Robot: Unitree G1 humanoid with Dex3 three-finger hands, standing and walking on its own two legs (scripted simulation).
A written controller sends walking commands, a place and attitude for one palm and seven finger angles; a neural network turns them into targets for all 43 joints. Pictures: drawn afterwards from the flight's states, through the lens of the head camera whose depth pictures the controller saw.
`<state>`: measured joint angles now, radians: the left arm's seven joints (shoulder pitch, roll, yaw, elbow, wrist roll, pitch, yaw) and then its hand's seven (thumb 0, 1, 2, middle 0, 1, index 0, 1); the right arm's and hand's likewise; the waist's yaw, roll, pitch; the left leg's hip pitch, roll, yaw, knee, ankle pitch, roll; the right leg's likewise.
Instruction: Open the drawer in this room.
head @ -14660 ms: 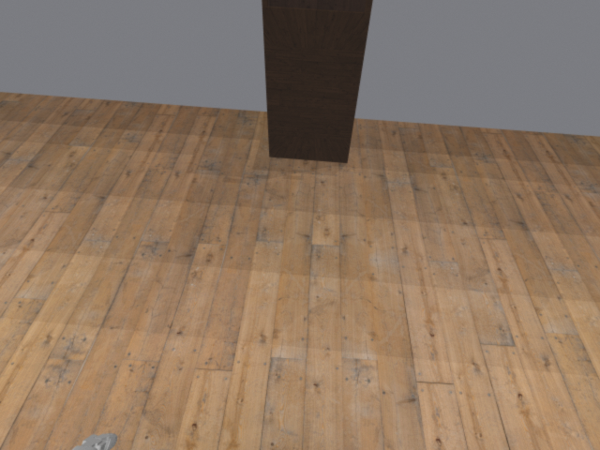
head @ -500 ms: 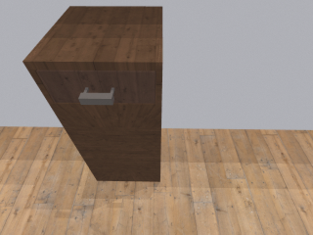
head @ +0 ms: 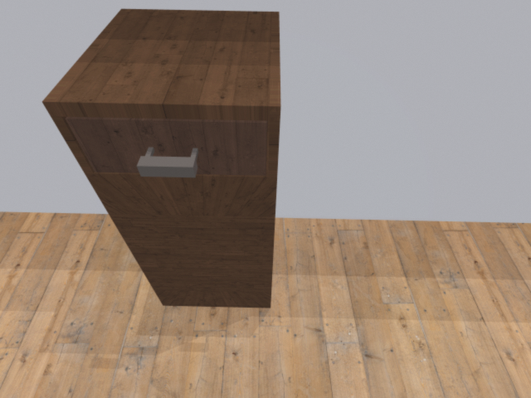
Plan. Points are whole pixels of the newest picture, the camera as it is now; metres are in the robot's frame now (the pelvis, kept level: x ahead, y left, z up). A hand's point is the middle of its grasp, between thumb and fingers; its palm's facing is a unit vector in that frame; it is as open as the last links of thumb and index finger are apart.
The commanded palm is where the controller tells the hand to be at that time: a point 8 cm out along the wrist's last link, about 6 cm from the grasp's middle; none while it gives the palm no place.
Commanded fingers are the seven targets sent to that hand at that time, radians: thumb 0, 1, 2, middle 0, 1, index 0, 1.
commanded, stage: look again from close up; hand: left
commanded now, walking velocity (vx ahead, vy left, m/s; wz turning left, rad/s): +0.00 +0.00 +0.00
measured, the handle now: (170, 159) +0.52 +0.22 +0.04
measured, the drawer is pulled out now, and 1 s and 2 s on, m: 0.00 0.00 0.00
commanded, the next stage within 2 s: raise the hand with hooked fingers in 0.08 s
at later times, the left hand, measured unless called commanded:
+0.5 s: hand (141, 353) +0.18 +0.20 -0.02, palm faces +0.03 -0.30 -0.95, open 8.0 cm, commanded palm +0.13 +0.22 -0.01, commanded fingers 0.00 0.50 0.73 -0.23 -0.56 -0.23 -0.56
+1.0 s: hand (97, 333) +0.19 +0.24 +0.03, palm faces +0.05 -0.12 -0.99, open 11.0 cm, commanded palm +0.16 +0.24 +0.09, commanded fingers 0.00 -0.08 0.48 -0.27 -0.93 -0.27 -0.93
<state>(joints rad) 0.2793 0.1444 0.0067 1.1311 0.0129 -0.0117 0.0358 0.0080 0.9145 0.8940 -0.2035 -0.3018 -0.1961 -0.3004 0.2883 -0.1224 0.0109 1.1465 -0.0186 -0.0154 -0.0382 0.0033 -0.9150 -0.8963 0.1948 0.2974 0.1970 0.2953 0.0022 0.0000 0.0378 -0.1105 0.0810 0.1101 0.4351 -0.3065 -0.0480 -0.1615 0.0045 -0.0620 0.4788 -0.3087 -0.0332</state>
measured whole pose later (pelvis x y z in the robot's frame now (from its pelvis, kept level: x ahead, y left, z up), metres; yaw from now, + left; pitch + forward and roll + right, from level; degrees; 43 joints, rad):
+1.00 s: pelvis -0.06 +0.02 -0.01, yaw +0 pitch +1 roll +1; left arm 0.15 0.36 -0.11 -0.01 1.02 0.06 0.23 0.00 0.14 0.57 -0.28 -0.79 -0.27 -0.79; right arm 0.13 -0.18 0.04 0.62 -0.05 0.08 0.00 0.01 -0.91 -0.90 0.20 0.30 0.20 0.30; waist 0.08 0.05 -0.01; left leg -0.33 0.04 0.08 0.60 -0.30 -0.01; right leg -0.37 -0.04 -0.05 0.64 -0.29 -0.01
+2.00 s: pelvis -0.04 +0.03 +0.01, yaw +2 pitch +0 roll +0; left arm -0.15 0.56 0.01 -0.07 0.83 -0.03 -0.10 0.00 -0.49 0.30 -0.32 -1.20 -0.32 -1.20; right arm 0.12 -0.28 0.00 0.65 0.00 0.11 0.01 0.01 -0.91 -0.90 0.20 0.30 0.20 0.30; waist 0.10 0.09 0.04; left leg -0.16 0.01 0.06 0.38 -0.21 0.00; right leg -0.19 -0.05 -0.07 0.40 -0.21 0.01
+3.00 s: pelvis -0.04 +0.02 +0.00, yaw +1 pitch +4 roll +1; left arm -0.57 0.48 -0.13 0.47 0.94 0.01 0.02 0.00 -0.49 0.30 -0.32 -1.20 -0.32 -1.20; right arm 0.18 -0.27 -0.02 0.69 0.03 0.12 -0.02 0.01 -0.91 -0.90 0.20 0.30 0.20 0.30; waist 0.03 0.07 -0.02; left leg -0.26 0.02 0.07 0.41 -0.22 0.00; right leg -0.30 -0.04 -0.06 0.45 -0.22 0.00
